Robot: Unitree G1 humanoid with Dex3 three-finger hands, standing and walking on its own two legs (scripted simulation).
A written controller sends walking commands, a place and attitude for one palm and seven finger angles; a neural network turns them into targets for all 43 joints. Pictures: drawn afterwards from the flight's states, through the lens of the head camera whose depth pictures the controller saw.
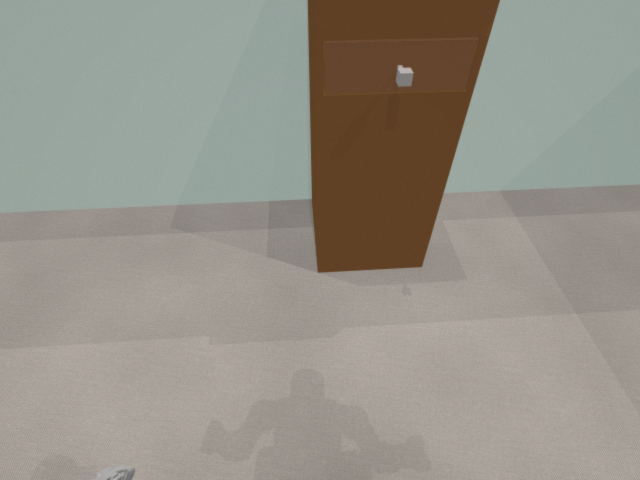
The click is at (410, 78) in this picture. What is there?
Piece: drawer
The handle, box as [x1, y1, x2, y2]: [396, 65, 413, 86]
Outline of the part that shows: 397,65 396,82 398,86 410,85 413,73 411,69 403,68 401,65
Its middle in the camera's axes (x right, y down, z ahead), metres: +0.21 -0.42 +0.99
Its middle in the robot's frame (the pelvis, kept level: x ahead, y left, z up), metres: +1.03 -0.15 +0.07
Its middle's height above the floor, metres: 0.84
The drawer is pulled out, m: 0.00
